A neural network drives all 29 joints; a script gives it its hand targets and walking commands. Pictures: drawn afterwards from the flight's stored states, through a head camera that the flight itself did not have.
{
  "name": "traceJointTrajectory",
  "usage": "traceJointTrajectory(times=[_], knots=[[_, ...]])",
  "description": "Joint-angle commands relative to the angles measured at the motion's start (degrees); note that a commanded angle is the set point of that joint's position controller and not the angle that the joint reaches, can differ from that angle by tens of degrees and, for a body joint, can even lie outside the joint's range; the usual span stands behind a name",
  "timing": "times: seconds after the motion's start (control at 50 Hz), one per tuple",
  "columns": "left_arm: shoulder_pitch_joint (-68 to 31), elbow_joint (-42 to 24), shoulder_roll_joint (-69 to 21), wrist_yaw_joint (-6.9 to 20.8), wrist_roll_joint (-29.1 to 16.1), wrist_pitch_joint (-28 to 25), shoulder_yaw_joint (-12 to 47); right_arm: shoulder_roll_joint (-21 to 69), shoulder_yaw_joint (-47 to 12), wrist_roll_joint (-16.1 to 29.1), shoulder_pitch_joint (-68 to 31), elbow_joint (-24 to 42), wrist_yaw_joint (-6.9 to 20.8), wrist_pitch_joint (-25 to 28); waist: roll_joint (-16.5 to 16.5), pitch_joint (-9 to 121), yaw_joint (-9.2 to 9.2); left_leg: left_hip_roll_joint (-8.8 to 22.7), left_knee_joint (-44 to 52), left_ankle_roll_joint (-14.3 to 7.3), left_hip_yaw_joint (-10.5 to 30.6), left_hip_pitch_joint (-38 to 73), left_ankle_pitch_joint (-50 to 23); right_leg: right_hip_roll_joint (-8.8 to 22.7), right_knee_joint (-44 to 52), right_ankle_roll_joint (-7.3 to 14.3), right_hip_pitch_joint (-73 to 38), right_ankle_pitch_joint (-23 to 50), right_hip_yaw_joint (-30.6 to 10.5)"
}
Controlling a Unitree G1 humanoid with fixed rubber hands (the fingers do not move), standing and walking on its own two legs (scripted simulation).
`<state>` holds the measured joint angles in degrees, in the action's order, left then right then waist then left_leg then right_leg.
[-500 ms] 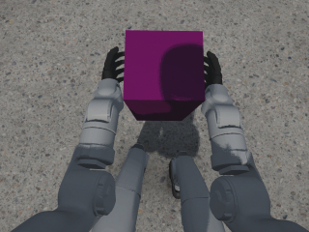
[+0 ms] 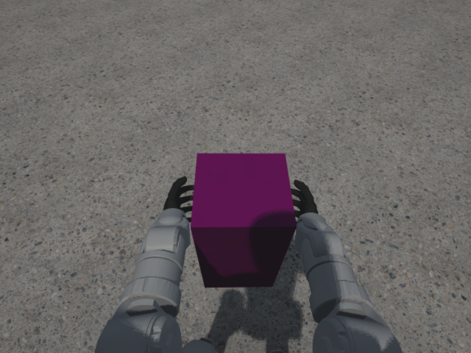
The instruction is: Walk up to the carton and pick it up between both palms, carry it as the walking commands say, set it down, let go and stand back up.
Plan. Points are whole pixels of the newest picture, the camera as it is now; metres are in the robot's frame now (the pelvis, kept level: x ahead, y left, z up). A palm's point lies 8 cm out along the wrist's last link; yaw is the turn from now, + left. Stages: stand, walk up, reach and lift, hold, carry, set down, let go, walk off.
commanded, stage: reach and lift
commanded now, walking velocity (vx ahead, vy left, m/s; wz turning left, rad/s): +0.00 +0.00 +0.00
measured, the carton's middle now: (239, 229) +0.35 +0.03 -0.04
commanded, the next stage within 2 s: hold in 1.90 s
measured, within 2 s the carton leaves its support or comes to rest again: neither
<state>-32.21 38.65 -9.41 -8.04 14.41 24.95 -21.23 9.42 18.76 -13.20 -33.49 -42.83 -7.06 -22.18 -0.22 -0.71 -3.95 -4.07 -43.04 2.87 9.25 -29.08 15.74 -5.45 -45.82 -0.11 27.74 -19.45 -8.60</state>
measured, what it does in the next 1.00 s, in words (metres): stands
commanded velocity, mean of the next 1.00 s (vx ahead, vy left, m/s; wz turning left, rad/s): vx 0.00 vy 0.00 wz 0.00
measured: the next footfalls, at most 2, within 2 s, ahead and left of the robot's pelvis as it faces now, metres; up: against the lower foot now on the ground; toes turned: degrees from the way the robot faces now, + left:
none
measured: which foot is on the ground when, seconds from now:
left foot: down 0.00-1.00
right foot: down 0.00-1.00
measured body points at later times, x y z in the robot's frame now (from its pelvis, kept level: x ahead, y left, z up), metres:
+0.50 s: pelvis +0.06 +0.00 +0.03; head -0.01 +0.00 +0.48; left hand +0.35 +0.16 +0.08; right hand +0.37 -0.09 +0.08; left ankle +0.08 +0.14 -0.71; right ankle +0.05 -0.12 -0.71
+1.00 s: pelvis +0.03 +0.00 +0.03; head -0.03 -0.01 +0.47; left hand +0.34 +0.14 +0.07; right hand +0.35 -0.11 +0.06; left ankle +0.08 +0.14 -0.71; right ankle +0.05 -0.12 -0.71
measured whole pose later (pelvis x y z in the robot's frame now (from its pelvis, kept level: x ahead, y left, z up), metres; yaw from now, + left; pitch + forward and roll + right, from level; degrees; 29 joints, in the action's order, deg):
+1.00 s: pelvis +0.03 +0.00 +0.03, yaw +1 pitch -7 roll +0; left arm -24.0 26.6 -10.9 -6.5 15.7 41.9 -15.2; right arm 11.3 13.4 -13.0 -23.4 -28.1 -6.6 -39.9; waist 0.7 1.1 -0.5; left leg -2.8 -30.9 2.2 10.4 -11.3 13.1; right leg -4.3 -31.8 0.6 8.7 -16.2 -7.2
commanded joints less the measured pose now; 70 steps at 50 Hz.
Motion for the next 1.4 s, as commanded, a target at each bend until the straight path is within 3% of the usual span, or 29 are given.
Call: traceJointTrajectory(times=[0.0,0.18,0.4,0.5,0.6,0.86,1.02,1.1,1.24,1.38], knots=[[-36.84,-2.42,-67.76,15.25,-12.52,-1.49,34.92,68.71,-34.63,11.72,-41.22,6.26,14.75,1.28,-1.51,31.35,-0.48,-2.06,8.51,-3.08,-5.37,18.19,-9.73,-0.46,13.38,0.28,-13.35,8.4,2.72],[-30.91,-15.57,-68.57,15.39,-16.53,3.09,44.99,70.0,-43.47,16.37,-31.96,16.24,14.84,-3.29,1.31,33.62,0.3,-1.53,11.7,-1.86,-4.1,25.92,-23.78,-0.42,15.75,-0.29,-21.95,23.31,3.07],[-21.24,-23.89,-66.64,15.36,-17.08,12.65,44.85,64.76,-43.64,18.62,-23.15,23.12,16.0,-11.74,2.91,25.17,1.77,-0.25,17.05,-0.07,-3.54,31.2,-26.35,0.22,20.7,-0.41,-27.23,25.36,3.62],[-19.06,-20.35,-64.43,15.8,-15.16,16.14,39.47,62.44,-39.07,16.73,-21.31,20.59,16.31,-15.22,1.47,14.88,1.12,-0.7,19.67,-0.58,-3.88,27.22,-17.53,0.69,22.75,-0.6,-25.34,18.51,3.16],[-23.83,-18.38,-64.52,16.64,-14.97,16.98,36.6,63.37,-36.06,15.65,-26.33,19.37,16.42,-15.82,0.49,10.69,0.71,-0.97,19.56,-1.21,-4.39,25.04,-10.54,1.1,22.89,-0.55,-22.21,11.96,2.81],[-33.76,-17.71,-66.44,17.81,-17.19,13.79,40.03,67.4,-38.29,16.82,-32.74,19.98,14.73,-14.58,-0.5,22.39,3.63,-1.4,16.41,-2.11,-4.7,22.58,-10.21,1.62,20.69,-1.43,-24.45,15.75,2.63],[-35.82,-12.52,-66.39,17.87,-15.86,12.67,37.62,68.09,-38.22,17.57,-36.74,17.26,15.17,-14.45,-0.88,22.13,2.34,-1.0,16.5,-2.58,-5.2,20.96,-4.44,1.94,21.52,-1.06,-22.06,8.47,2.44],[-35.51,-11.03,-67.68,17.54,-15.69,12.99,37.06,66.94,-37.2,17.6,-38.11,16.97,15.61,-14.42,0.62,21.63,2.45,-0.5,16.75,-2.22,-4.92,21.79,-4.17,1.5,21.49,-0.44,-20.82,7.52,2.84],[-33.82,-11.76,-70.49,16.51,-16.49,13.97,38.38,64.4,-35.36,17.01,-36.45,16.76,16.73,-14.93,2.99,20.91,4.24,0.5,17.02,-0.94,-3.78,24.23,-7.11,0.51,21.01,0.75,-19.24,9.33,3.5],[-30.68,-15.58,-71.18,15.65,-17.67,14.53,41.02,63.64,-36.48,17.12,-32.37,18.71,17.74,-15.59,2.82,21.16,5.21,0.98,17.29,-0.11,-2.58,26.68,-12.75,0.04,20.72,1.12,-19.65,13.31,3.55]])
